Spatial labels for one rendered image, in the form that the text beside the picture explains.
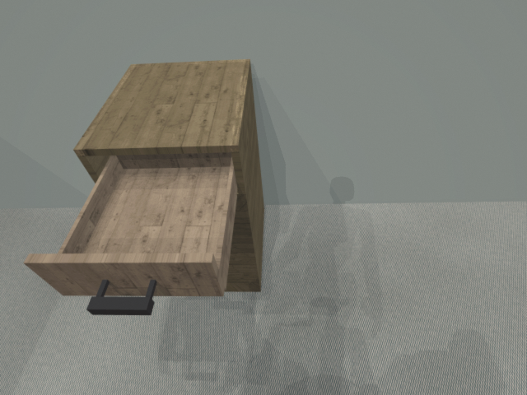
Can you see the drawer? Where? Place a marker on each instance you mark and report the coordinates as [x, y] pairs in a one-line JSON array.
[[163, 217]]

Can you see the cabinet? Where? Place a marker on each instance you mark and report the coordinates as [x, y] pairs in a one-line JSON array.
[[190, 107]]

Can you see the handle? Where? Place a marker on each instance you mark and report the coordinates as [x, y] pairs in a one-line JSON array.
[[103, 305]]

